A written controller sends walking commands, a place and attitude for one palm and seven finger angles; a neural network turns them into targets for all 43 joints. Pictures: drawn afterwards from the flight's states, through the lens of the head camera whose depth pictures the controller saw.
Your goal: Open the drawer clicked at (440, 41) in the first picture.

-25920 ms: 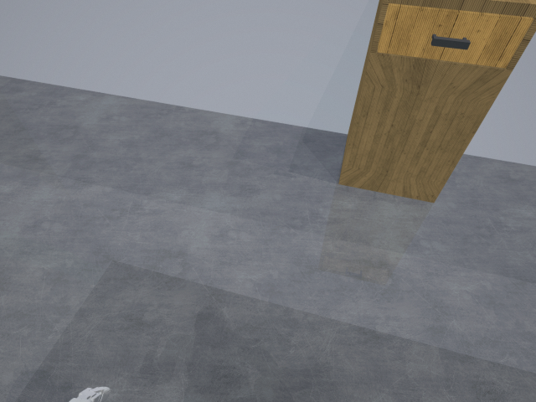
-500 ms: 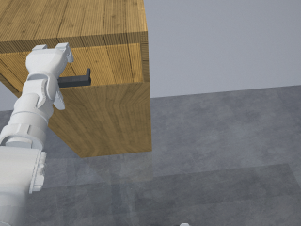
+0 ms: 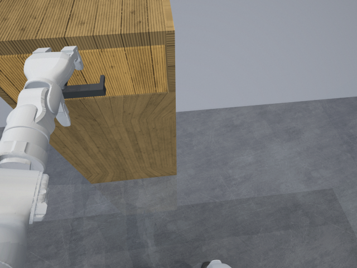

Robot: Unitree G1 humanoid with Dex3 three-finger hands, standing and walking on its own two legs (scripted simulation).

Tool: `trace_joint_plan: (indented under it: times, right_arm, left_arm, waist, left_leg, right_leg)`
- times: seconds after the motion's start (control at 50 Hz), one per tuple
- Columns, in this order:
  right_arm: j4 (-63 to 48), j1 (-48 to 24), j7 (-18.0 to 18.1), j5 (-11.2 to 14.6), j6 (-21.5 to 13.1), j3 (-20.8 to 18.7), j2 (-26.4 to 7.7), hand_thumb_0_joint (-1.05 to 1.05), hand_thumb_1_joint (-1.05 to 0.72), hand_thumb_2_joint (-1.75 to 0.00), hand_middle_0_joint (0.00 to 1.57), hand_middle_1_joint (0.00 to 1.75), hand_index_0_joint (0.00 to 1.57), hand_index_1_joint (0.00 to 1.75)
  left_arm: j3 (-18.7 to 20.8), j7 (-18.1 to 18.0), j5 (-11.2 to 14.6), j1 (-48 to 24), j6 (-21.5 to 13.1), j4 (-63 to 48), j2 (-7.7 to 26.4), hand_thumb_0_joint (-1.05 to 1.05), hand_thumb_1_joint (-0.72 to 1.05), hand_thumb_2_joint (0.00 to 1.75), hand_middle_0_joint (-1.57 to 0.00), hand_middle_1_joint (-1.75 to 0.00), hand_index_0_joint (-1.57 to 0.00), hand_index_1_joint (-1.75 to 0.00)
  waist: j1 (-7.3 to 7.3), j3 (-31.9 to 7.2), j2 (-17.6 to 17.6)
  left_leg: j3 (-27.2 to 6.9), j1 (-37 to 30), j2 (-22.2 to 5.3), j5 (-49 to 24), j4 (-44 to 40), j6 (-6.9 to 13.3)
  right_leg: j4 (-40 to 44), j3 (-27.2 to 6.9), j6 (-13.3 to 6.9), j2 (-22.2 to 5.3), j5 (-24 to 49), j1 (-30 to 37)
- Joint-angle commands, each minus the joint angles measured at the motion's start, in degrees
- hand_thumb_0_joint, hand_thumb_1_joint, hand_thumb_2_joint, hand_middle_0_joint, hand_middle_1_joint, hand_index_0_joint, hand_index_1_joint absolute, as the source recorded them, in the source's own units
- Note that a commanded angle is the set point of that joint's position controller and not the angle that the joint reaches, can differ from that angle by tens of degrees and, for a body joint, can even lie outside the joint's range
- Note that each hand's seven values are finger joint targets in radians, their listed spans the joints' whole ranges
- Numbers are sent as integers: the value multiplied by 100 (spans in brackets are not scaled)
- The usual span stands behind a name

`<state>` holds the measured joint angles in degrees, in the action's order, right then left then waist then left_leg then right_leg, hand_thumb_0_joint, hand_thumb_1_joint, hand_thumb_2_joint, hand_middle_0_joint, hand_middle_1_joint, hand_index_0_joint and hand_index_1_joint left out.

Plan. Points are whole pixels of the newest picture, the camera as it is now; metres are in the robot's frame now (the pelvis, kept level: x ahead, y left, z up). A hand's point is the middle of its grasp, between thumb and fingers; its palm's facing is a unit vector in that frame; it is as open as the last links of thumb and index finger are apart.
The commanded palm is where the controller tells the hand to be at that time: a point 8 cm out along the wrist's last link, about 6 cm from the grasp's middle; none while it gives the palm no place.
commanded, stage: re-aim the fingers above the handle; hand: left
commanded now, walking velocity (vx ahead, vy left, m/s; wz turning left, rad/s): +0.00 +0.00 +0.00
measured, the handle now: (82, 85) +0.56 +0.23 +0.04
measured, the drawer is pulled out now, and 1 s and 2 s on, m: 0.00 0.00 0.00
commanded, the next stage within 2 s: lower the fingers behind the handle in 1.22 s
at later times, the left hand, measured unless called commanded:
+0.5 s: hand (74, 83) +0.51 +0.22 +0.09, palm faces -0.01 -0.01 -1.00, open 13.6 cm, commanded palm +0.48 +0.24 +0.15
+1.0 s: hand (69, 84) +0.51 +0.23 +0.10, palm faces -0.01 +0.01 -1.00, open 13.8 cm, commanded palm +0.48 +0.23 +0.15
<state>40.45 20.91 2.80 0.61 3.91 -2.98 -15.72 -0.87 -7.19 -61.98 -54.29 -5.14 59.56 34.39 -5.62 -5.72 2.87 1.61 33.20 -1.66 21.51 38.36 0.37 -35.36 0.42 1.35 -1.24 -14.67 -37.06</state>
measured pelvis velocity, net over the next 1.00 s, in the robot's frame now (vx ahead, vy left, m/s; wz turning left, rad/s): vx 0.01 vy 0.00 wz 0.00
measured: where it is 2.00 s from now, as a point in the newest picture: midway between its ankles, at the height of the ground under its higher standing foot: outside the picture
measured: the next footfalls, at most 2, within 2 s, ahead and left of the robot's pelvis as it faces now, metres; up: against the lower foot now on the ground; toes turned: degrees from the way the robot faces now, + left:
none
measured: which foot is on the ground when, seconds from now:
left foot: down 0.00-1.00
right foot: down 0.00-1.00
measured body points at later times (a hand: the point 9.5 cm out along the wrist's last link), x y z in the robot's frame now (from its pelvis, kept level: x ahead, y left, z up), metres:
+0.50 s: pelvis +0.01 +0.00 +0.00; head +0.10 -0.01 +0.44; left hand +0.51 +0.22 +0.15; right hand +0.03 -0.26 -0.13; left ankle -0.04 +0.11 -0.72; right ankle +0.01 -0.14 -0.72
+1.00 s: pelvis +0.01 +0.00 +0.00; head +0.09 -0.02 +0.44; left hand +0.50 +0.23 +0.15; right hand +0.04 -0.28 -0.13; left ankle -0.04 +0.11 -0.72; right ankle +0.01 -0.14 -0.72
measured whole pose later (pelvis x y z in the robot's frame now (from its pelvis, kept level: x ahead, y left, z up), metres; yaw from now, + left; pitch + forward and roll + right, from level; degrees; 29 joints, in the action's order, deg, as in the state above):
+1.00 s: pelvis +0.01 +0.00 +0.00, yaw +0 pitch +16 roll -1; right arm 39.7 19.5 2.0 0.4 4.3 -3.0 -15.6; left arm -0.6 -9.0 -62.1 -53.1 -1.8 58.0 32.0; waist -5.5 -6.2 3.2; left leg 1.7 32.4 -2.0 21.9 37.9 0.1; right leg -35.5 0.3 1.1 -0.9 -15.3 -36.6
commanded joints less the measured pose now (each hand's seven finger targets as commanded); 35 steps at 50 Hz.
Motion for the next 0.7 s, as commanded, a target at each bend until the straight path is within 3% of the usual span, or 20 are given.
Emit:
trace_joint_plan:
  times: [0.0,0.04,0.06,0.1,0.12,0.14,0.18,0.24,0.26,0.3,0.36,0.4,0.44,0.46,0.5,0.54,0.56,0.62,0.66,0.68]
  right_arm:
    - [-324,720,41,-40,-125,-291,-900,0,-90,-90,20,30,20,30]
    - [-337,703,17,-44,-128,-272,-874,0,-90,-90,20,30,20,30]
    - [-311,721,12,-48,-118,-284,-895,0,-90,-90,20,30,20,30]
    - [-341,712,-2,-43,-122,-258,-890,0,-90,-90,20,30,20,30]
    - [-335,712,1,-49,-123,-268,-898,0,-90,-90,20,30,20,30]
    - [-379,726,-29,-59,-135,-295,-845,0,-90,-90,20,30,20,30]
    - [-331,766,-82,-65,-143,-337,-828,0,-90,-90,20,30,20,30]
    - [-302,744,-94,-75,-108,-325,-854,0,-90,-90,20,30,20,30]
    - [-285,729,-75,-70,-86,-305,-892,0,-90,-90,20,30,20,30]
    - [-287,674,-70,-53,-79,-248,-862,0,-90,-90,20,30,20,30]
    - [-327,648,-71,-85,-92,-237,-867,0,-90,-90,20,30,20,30]
    - [-378,653,-61,-85,-79,-230,-845,0,-90,-90,20,30,20,30]
    - [-430,619,-75,-80,-74,-248,-827,0,-90,-90,20,30,20,30]
    - [-420,616,-74,-80,-56,-254,-850,0,-90,-90,20,30,20,30]
    - [-437,569,-58,-38,-42,-244,-867,0,-90,-90,20,30,20,30]
    - [-461,552,-28,-17,-46,-250,-874,0,-90,-90,20,30,20,30]
    - [-450,556,-5,-17,-47,-273,-880,0,-90,-90,20,30,20,30]
    - [-421,575,16,-33,-86,-304,-826,0,-90,-90,20,30,20,30]
    - [-389,600,28,-27,-64,-300,-852,0,-90,-90,20,30,20,30]
    - [-352,589,40,-35,-81,-289,-829,0,-90,-90,20,30,20,30]
  left_arm:
    - [551,-278,34,-2701,-52,-1188,1680,0,-50,30,-30,-120,-30,-120]
    - [377,-324,6,-2742,-5,-1123,1474,0,-50,30,-30,-120,-30,-120]
    - [543,-357,-27,-2784,-13,-1129,1650,0,-50,30,-30,-120,-30,-120]
    - [547,-397,-34,-2647,69,-1005,1664,0,-50,30,-30,-120,-30,-120]
    - [471,-408,-64,-2809,86,-1089,1611,0,-50,30,-30,-120,-30,-120]
    - [267,-403,-31,-2693,104,-1190,1248,0,-50,30,-30,-120,-30,-120]
    - [-50,-372,82,-2839,109,-1450,765,0,-50,30,-30,-120,-30,-120]
    - [195,-401,98,-2777,211,-1347,980,0,-50,30,-30,-120,-30,-120]
    - [394,-435,54,-2817,247,-1238,1248,0,-50,30,-30,-120,-30,-120]
    - [394,-516,-29,-2887,358,-1017,1339,0,-50,30,-30,-120,-30,-120]
    - [600,-601,-105,-2985,414,-1178,1617,0,-50,30,-30,-120,-30,-120]
    - [684,-576,-108,-2758,463,-1211,1701,0,-50,30,-30,-120,-30,-120]
    - [603,-525,-65,-2600,469,-1293,1550,0,-50,30,-30,-120,-30,-120]
    - [612,-491,-50,-2582,464,-1293,1550,0,-50,30,-30,-120,-30,-120]
    - [466,-413,-11,-2412,512,-1095,1422,0,-50,30,-30,-120,-30,-120]
    - [384,-313,12,-2386,481,-1103,1372,0,-50,30,-30,-120,-30,-120]
    - [262,-257,12,-2564,407,-1240,1253,0,-50,30,-30,-120,-30,-120]
    - [13,-150,82,-2560,218,-1445,894,0,-50,30,-30,-120,-30,-120]
    - [124,-133,119,-2662,117,-1435,1053,0,-50,30,-30,-120,-30,-120]
    - [33,-163,106,-2764,100,-1330,966,0,-50,30,-30,-120,-30,-120]
  waist:
    - [-33,-2475,196]
    - [-81,-2331,266]
    - [-58,-2420,131]
    - [-16,-2378,89]
    - [-83,-2433,154]
    - [-40,-2581,272]
    - [-136,-2680,367]
    - [-99,-2573,193]
    - [-89,-2472,47]
    - [-91,-2222,82]
    - [13,-2613,256]
    - [65,-2797,136]
    - [81,-2815,212]
    - [52,-2829,56]
    - [4,-2420,-86]
    - [-19,-2372,-194]
    - [-92,-2421,-174]
    - [-109,-2386,37]
    - [-140,-2314,-26]
    - [-195,-2144,-31]
  left_leg:
    - [-29,-1078,244,-2660,-221,146]
    - [-21,-1051,232,-2622,-233,138]
    - [-32,-1051,216,-2693,-213,142]
    - [-26,-924,235,-2636,-219,150]
    - [-30,-991,221,-2699,-204,144]
    - [-37,-1164,211,-2891,-193,136]
    - [-105,-1559,148,-3328,-120,122]
    - [-109,-1451,165,-3261,-132,130]
    - [-106,-1287,178,-3167,-164,130]
    - [-70,-979,218,-2757,-230,130]
    - [-32,-1069,223,-3012,-203,133]
    - [-28,-1078,215,-3304,-164,141]
    - [2,-1182,201,-3437,-162,136]
    - [8,-1193,200,-3481,-157,152]
    - [44,-1003,210,-3011,-255,167]
    - [60,-971,228,-2674,-312,181]
    - [56,-1079,224,-2740,-302,191]
    - [25,-1325,229,-2782,-268,199]
    - [15,-1252,249,-2679,-266,188]
    - [7,-1147,253,-2516,-273,190]
  right_leg:
    - [60,161,-258,374,1801,1479]
    - [68,185,-259,379,1697,1342]
    - [48,188,-264,383,1720,1397]
    - [30,191,-256,380,1749,1455]
    - [8,192,-253,380,1778,1395]
    - [12,204,-253,386,1779,1388]
    - [31,232,-248,416,1807,1173]
    - [38,242,-250,428,1825,1245]
    - [47,242,-260,422,1842,1329]
    - [31,243,-265,402,1728,1328]
    - [-32,209,-275,379,1961,1584]
    - [-93,206,-246,375,2247,1780]
    - [-60,210,-228,372,2319,1802]
    - [-35,198,-227,376,2390,1870]
    - [53,208,-213,378,2191,1775]
    - [119,183,-210,371,2055,1805]
    - [144,162,-220,367,2087,1771]
    - [174,168,-232,372,1946,1558]
    - [183,153,-244,377,1933,1561]
    - [186,166,-230,361,1818,1442]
